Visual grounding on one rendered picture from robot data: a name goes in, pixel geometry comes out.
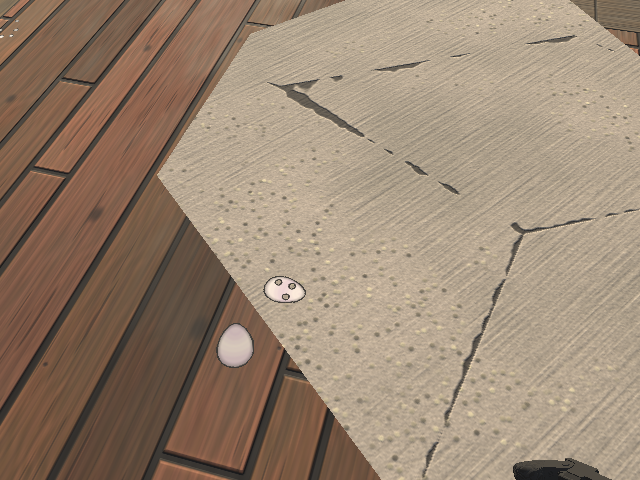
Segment right robot hand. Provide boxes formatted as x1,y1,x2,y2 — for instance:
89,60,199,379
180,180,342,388
513,458,612,480

